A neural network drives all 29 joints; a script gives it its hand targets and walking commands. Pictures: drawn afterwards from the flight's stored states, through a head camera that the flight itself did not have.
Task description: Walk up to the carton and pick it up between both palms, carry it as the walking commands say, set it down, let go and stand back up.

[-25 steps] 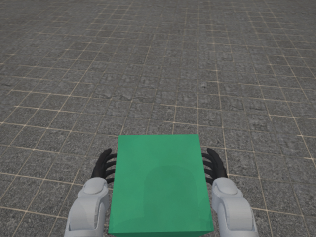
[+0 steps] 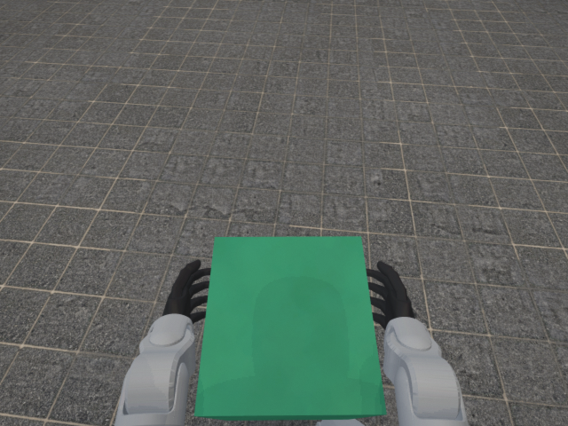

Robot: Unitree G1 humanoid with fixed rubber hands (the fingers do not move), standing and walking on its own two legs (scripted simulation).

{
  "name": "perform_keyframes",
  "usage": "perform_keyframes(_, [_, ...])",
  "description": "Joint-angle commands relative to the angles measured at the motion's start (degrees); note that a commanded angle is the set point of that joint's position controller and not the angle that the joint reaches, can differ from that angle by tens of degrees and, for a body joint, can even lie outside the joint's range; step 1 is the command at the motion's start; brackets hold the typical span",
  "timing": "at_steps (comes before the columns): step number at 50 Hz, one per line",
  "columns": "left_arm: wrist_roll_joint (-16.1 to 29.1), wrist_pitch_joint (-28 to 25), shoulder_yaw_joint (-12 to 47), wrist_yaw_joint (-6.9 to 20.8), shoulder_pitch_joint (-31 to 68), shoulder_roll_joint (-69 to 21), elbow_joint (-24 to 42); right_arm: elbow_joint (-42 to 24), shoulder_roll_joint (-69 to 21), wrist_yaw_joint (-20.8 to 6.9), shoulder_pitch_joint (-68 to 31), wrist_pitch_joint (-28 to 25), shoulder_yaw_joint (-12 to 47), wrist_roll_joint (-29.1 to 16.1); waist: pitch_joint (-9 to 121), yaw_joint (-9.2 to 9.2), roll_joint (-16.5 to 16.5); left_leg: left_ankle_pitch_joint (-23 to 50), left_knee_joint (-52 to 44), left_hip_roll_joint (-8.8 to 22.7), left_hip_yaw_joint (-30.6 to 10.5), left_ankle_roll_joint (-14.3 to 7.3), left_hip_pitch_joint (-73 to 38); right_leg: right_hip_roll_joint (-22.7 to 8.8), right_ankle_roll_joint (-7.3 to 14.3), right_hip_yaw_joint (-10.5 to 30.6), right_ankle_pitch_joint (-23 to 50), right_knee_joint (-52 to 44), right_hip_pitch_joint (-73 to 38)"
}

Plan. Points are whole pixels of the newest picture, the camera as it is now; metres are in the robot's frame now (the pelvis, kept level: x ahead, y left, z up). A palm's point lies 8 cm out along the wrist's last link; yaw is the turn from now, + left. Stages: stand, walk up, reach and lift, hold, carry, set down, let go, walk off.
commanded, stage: carry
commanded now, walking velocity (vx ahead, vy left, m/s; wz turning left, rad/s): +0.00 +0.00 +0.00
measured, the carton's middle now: (287, 337) +0.27 -0.01 -0.06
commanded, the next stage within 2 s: none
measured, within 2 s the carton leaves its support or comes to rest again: neither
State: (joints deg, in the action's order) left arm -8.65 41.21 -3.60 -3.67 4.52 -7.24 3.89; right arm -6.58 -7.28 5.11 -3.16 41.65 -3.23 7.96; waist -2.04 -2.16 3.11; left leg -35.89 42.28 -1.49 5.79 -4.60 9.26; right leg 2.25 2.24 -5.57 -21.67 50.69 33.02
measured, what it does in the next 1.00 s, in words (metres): walks ahead: right foot, then left foot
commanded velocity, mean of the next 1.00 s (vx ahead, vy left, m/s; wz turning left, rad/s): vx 0.00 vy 0.00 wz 0.00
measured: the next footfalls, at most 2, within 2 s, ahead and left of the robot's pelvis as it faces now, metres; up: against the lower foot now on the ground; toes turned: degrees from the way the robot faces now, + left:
right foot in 0.02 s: +0.12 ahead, -0.08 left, +0.00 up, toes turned -3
left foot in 0.26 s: +0.23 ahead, +0.10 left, +0.00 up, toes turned +5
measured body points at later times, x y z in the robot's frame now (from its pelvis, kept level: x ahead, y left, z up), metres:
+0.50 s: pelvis +0.31 +0.03 +0.01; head +0.34 +0.02 +0.46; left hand +0.60 +0.17 +0.03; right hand +0.59 -0.12 +0.03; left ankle +0.19 +0.10 -0.70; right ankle +0.30 -0.07 -0.68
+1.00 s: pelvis +0.59 +0.05 +0.00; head +0.61 +0.04 +0.45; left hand +0.88 +0.20 +0.03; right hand +0.88 -0.10 +0.02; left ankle +0.45 +0.12 -0.69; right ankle +0.59 -0.05 -0.70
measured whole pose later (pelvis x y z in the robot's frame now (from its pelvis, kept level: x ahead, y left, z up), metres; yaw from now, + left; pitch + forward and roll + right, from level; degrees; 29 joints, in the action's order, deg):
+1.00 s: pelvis +0.59 +0.05 +0.00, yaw +1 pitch +3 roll -2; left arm -9.4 42.6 -3.8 -3.8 5.0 -7.3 1.4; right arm -3.4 -7.3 3.8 -4.5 42.6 -3.7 10.0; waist 1.1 -0.2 3.3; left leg -34.8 44.5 0.6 5.1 -2.9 10.5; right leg 0.6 2.2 -7.0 -22.7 45.2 24.1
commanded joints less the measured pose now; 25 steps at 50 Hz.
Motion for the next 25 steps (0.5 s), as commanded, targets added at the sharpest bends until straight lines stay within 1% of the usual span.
perform_keyframes(1, [10.5, -2.1, 28.5, 11.4, 17.1, -42.7, 4.8, -10.4, -42.1, -13.0, -30.6, -2.2, 36.8, -15.4, 39.4, 5.46, -15.2, 31.0, 34.4, -1.4, -0.8, 5.9, 18.9, -18.2, 15.0, 17.7, 97.7, -15.1, -55.5])
perform_keyframes(2, [8.7, -2.1, 28.0, 11.1, 17.6, -43.2, 2.6, -9.2, -42.8, -13.6, -31.8, -1.6, 37.3, -15.5, 39.0, 4.06, -22.3, 1.4, 39.5, -5.1, -6.0, 6.6, 25.3, -25.7, 22.0, 28.4, 117.8, -13.7, -58.1])
perform_keyframes(3, [8.2, -2.5, 27.6, 11.1, 16.3, -44.5, 2.3, -8.7, -44.3, -14.4, -31.6, -2.0, 37.5, -16.7, 34.9, 4.03, -19.3, 1.4, 40.9, -3.4, -8.8, 5.7, 28.6, -24.8, 21.8, 28.2, 109.7, -15.3, -54.7])
perform_keyframes(4, [8.2, -2.6, 27.9, 10.9, 18.3, -44.3, 2.5, -6.2, -44.2, -14.9, -31.5, -2.1, 36.5, -17.0, 29.6, 4.12, -12.7, 2.0, 38.1, -1.7, -10.3, 5.0, 31.7, -24.7, 20.3, 28.3, 95.8, -16.9, -50.1])
perform_keyframes(5, [9.0, -3.0, 29.1, 11.0, 19.8, -46.0, 3.3, -4.5, -46.0, -15.4, -30.8, -2.4, 36.3, -17.3, 25.6, 4.57, -8.6, 1.1, 36.2, -0.4, -10.6, 5.1, 34.2, -23.1, 19.4, 28.4, 86.7, -17.5, -46.9])
perform_keyframes(6, [9.4, -3.4, 30.1, 11.1, 21.9, -47.1, 4.1, -3.5, -46.6, -15.6, -30.6, -2.8, 35.4, -16.9, 22.6, 5.02, -8.0, -3.0, 32.1, 0.4, -9.5, 5.2, 37.1, -21.9, 18.2, 27.0, 84.1, -16.6, -45.7])
perform_keyframes(7, [10.0, -3.9, 31.2, 11.3, 24.0, -47.7, 4.2, -0.8, -46.9, -15.7, -28.8, -3.3, 33.6, -15.7, 21.7, 5.23, -8.0, -5.5, 28.7, 0.2, -8.3, 5.3, 39.6, -21.3, 17.1, 25.9, 85.8, -15.3, -46.9])
perform_keyframes(8, [11.2, -4.3, 32.9, 11.5, 27.4, -47.9, 6.1, -0.2, -46.8, -15.5, -28.3, -3.8, 32.2, -14.7, 22.6, 4.95, -7.0, -5.5, 22.8, 0.7, -7.9, 5.0, 39.4, -20.8, 15.3, 23.5, 85.4, -14.1, -48.5])
perform_keyframes(9, [12.4, -4.4, 34.5, 11.8, 29.2, -47.9, 7.5, 0.3, -46.5, -15.1, -26.9, -4.2, 31.4, -13.6, 24.0, 4.28, -5.8, -0.9, 12.5, 1.5, -7.4, 4.5, 35.1, -19.3, 12.1, 19.4, 83.3, -13.1, -47.5])
perform_keyframes(10, [13.4, -4.3, 35.9, 12.1, 30.2, -47.8, 8.9, -0.5, -46.2, -14.8, -25.9, -4.4, 31.2, -13.0, 24.9, 3.81, -5.5, 7.6, 2.1, 0.6, -4.3, 4.3, 27.2, -17.2, 9.4, 14.2, 79.7, -13.3, -43.2])
perform_keyframes(11, [14.2, -4.0, 36.9, 12.4, 30.7, -48.0, 9.4, -1.1, -46.2, -14.5, -24.9, -4.4, 30.7, -12.4, 25.4, 3.01, -6.5, 16.9, -6.5, -1.6, 0.6, 4.3, 17.6, -14.3, 6.3, 8.3, 76.0, -12.8, -37.7])
perform_keyframes(12, [14.8, -3.8, 37.9, 12.6, 31.1, -48.3, 9.5, -1.6, -46.6, -14.3, -24.3, -4.5, 30.4, -11.9, 28.2, 1.33, -6.4, 33.0, -13.3, -2.2, 1.1, 3.4, 4.1, -12.0, 3.2, 4.0, 71.0, -7.8, -30.6])
perform_keyframes(13, [15.0, -3.8, 38.4, 12.7, 32.2, -47.6, 10.0, -1.9, -45.5, -14.3, -24.9, -4.7, 29.8, -11.7, 33.6, 0.55, -0.4, 68.3, -9.3, 5.7, -9.4, -0.8, -12.9, -8.9, -0.8, 2.4, 49.3, 1.9, -18.1])
perform_keyframes(14, [16.2, -3.5, 39.6, 13.0, 32.3, -47.1, 11.2, -0.4, -45.2, -14.0, -21.3, -4.9, 28.5, -10.9, 34.8, -0.46, 14.7, 115.7, -6.2, 18.7, -24.2, -10.2, -23.5, -1.5, -4.1, 0.7, 11.2, 16.6, -6.3])
perform_keyframes(15, [16.7, -3.8, 40.0, 13.6, 35.8, -46.6, 11.7, -0.1, -45.3, -13.5, -21.9, -5.0, 26.8, -9.8, 32.4, -0.14, 17.3, 124.4, -6.5, 21.7, -27.4, -15.1, -26.4, 1.8, -3.4, 3.7, -14.1, 18.9, 1.4])
perform_keyframes(16, [15.9, -3.4, 39.3, 13.7, 35.2, -46.2, 10.7, -0.7, -44.8, -13.3, -22.3, -4.6, 26.3, -9.0, 27.6, -0.44, 12.5, 121.0, -7.8, 20.7, -27.1, -13.8, -24.3, 1.1, -2.7, 4.3, -15.4, 19.4, 5.1])
perform_keyframes(17, [15.5, -3.2, 38.6, 13.7, 33.8, -45.6, 9.2, -1.3, -44.1, -13.1, -23.0, -4.6, 26.5, -8.7, 23.2, -0.50, 8.1, 115.5, -9.5, 19.2, -25.3, -12.3, -22.2, 1.0, -2.0, 4.0, -15.2, 20.0, 8.4])
perform_keyframes(18, [15.2, -3.0, 38.1, 13.6, 32.0, -46.1, 7.7, -2.0, -43.8, -13.0, -23.6, -4.4, 26.8, -8.9, 20.8, -0.40, 5.8, 111.4, -9.4, 18.2, -23.9, -11.4, -23.1, 0.4, -1.9, 3.3, -15.2, 19.6, 12.2])
perform_keyframes(20, [14.4, -2.6, 36.6, 13.5, 27.8, -46.9, 5.2, -4.5, -44.2, -12.9, -26.1, -4.1, 29.4, -10.5, 20.0, -0.08, 4.8, 106.8, -7.8, 15.7, -20.9, -9.4, -26.3, -0.4, -1.8, 1.5, -13.2, 13.1, 15.9])
perform_keyframes(22, [13.5, -2.3, 34.6, 12.9, 25.0, -46.1, 4.9, -7.8, -43.9, -13.1, -29.3, -3.7, 32.7, -12.6, 20.7, 0.39, 4.0, 106.7, -5.9, 13.6, -16.8, -6.3, -28.6, -0.6, -1.4, -1.3, -7.7, 1.3, 14.3])
perform_keyframes(23, [13.1, -2.0, 33.6, 12.5, 23.8, -45.1, 5.1, -8.9, -43.5, -13.1, -29.7, -3.2, 33.5, -13.4, 21.5, 0.43, 4.1, 105.6, -5.7, 12.6, -14.5, -4.9, -26.3, 0.2, -1.0, -3.2, -3.4, -4.7, 9.4])
perform_keyframes(24, [12.5, -1.7, 32.7, 12.2, 22.3, -44.8, 4.9, -9.2, -43.3, -13.2, -30.0, -2.7, 34.2, -13.8, 23.2, 1.13, 4.0, 104.9, -4.5, 11.1, -10.9, -3.0, -19.6, 1.6, -0.3, -4.8, 2.6, -11.1, -1.2])
perform_keyframes(25, [11.8, -1.5, 31.8, 12.2, 22.0, -45.0, 4.4, -8.3, -43.1, -13.3, -30.0, -2.3, 34.6, -14.0, 26.4, 2.32, 2.1, 99.5, 1.0, 9.8, -6.9, -0.6, -10.2, 1.0, 1.0, -4.6, 15.1, -17.9, -15.9])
